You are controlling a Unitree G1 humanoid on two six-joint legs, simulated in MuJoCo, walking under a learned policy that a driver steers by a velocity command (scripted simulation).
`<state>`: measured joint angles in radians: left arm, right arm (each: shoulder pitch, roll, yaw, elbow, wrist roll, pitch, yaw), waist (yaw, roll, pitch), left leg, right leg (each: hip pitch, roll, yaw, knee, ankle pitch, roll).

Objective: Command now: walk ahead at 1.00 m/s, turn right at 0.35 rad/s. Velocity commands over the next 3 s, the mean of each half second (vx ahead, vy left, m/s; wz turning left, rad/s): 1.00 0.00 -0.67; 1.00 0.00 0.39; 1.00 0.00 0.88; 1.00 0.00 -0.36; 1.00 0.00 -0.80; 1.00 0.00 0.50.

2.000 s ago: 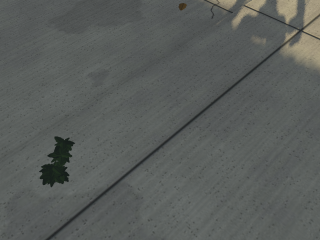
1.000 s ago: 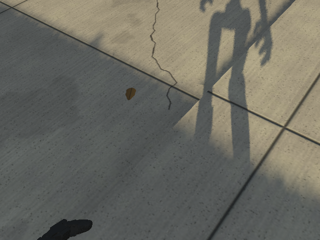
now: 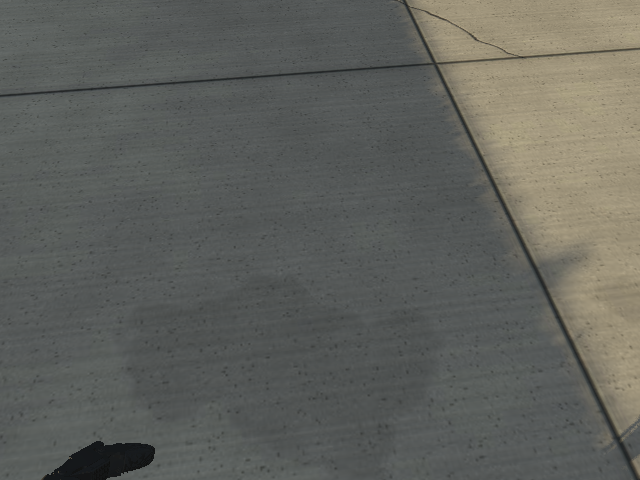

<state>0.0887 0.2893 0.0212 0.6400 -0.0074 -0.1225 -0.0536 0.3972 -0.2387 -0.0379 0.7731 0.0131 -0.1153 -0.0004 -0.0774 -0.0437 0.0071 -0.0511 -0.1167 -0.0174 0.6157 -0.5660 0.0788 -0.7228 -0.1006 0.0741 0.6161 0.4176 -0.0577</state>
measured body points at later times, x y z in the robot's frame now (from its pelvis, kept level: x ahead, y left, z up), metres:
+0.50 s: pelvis +0.50 -0.10 -0.09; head +0.52 -0.10 +0.36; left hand +0.61 +0.16 -0.21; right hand +0.68 -0.40 -0.11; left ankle +0.74 -0.04 -0.80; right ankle +0.29 -0.12 -0.80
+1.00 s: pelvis +0.91 -0.26 -0.08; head +0.92 -0.26 +0.37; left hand +1.18 -0.08 -0.14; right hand +0.87 -0.53 -0.21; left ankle +0.79 -0.10 -0.71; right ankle +0.92 -0.41 -0.80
